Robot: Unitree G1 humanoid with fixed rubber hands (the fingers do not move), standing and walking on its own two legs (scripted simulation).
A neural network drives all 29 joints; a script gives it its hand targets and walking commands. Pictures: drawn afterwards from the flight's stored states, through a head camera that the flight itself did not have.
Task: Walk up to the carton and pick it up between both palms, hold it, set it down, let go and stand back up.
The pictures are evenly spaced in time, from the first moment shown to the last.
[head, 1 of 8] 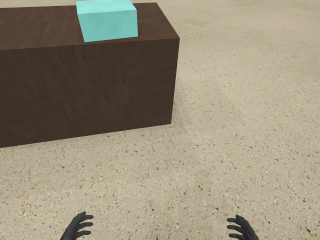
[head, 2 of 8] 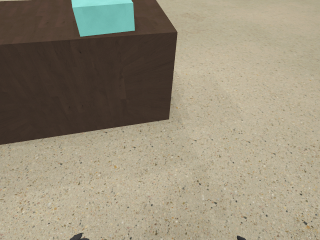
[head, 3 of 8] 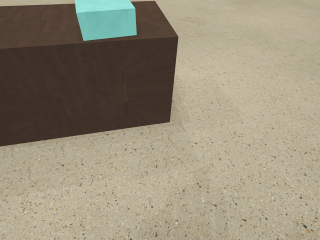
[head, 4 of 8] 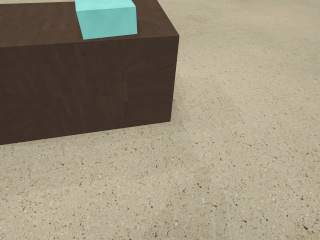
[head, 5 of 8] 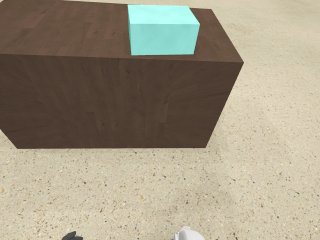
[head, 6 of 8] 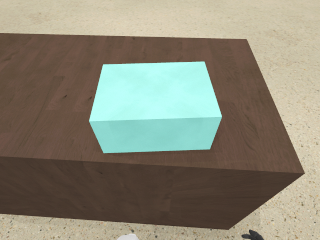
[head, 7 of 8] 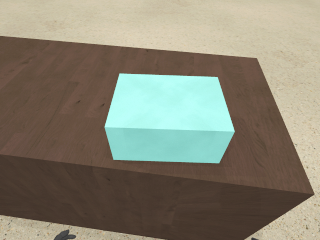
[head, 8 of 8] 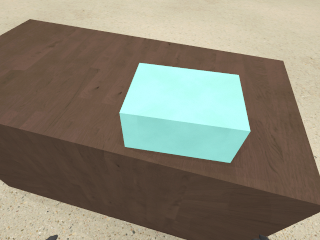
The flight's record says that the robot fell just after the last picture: no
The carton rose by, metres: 0.00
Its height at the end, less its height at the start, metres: +0.00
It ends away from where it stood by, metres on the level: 0.00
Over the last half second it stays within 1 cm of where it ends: yes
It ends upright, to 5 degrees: yes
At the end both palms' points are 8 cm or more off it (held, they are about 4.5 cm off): yes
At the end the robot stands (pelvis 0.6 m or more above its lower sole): yes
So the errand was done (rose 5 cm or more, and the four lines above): no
